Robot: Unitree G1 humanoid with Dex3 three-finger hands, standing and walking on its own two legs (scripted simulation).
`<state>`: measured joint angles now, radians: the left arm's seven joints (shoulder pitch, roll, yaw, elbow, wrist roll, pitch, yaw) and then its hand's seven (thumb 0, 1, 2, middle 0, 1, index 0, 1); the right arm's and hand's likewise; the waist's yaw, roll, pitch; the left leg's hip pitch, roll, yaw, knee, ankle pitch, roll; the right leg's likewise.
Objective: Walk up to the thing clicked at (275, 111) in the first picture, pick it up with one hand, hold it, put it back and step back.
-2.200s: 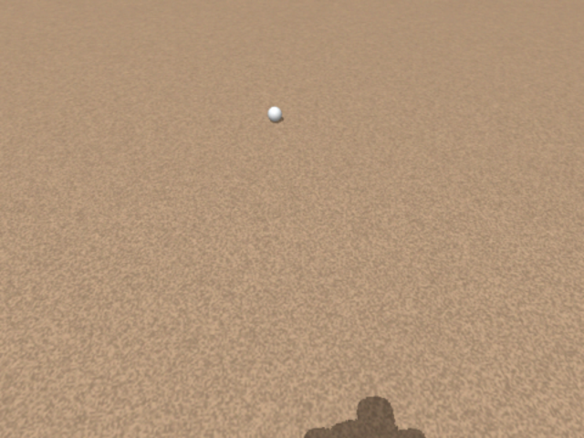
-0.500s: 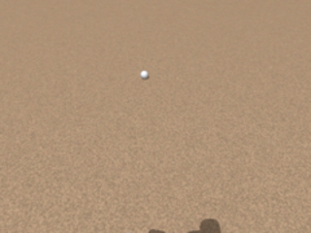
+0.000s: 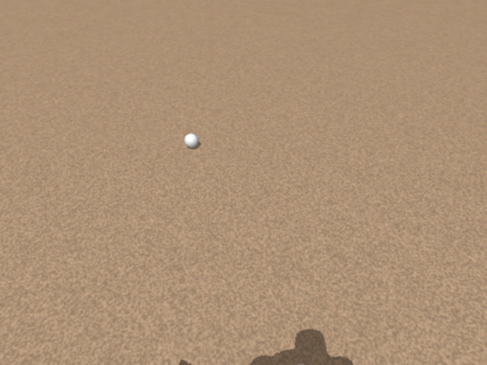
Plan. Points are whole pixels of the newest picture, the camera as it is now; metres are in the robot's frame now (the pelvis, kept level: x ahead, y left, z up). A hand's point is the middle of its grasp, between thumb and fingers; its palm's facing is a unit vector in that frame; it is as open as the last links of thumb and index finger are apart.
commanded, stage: walk up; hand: left
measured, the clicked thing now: (191, 140) +1.58 +0.30 -0.72
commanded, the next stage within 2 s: none
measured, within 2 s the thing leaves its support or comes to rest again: neither
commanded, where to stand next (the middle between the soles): +1.22 +0.06 m, yaw +0 degrees
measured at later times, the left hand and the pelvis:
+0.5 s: hand (108, 320) +0.28 +0.26 -0.14, palm faces +0.04 -0.92 -0.38, open 7.4 cm; pelvis +0.29 -0.02 +0.00, yaw +2 degrees
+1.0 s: hand (148, 179) +0.65 +0.25 -0.13, palm faces -0.07 -0.92 -0.40, open 7.4 cm; pelvis +0.54 -0.02 -0.01, yaw +0 degrees
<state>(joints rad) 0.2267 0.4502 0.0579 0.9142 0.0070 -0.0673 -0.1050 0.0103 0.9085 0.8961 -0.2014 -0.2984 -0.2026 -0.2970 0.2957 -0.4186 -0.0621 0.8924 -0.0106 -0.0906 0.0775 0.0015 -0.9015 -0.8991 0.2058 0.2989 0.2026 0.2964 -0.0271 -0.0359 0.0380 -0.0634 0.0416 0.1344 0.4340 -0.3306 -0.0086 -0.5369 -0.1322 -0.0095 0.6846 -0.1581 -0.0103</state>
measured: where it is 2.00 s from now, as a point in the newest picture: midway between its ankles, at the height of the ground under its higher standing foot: (238, 228)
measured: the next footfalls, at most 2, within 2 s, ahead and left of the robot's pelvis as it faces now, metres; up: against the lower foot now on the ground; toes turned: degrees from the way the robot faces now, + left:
right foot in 0.08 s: +0.23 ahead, -0.15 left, +0.00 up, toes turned -6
left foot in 0.54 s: +0.48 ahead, +0.11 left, +0.00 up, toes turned +7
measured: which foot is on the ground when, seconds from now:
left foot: down 0.00-0.10, up 0.12-0.52, down 0.54-1.00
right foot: up 0.00-0.06, down 0.08-0.56, up 0.58-0.98, down 1.00-1.00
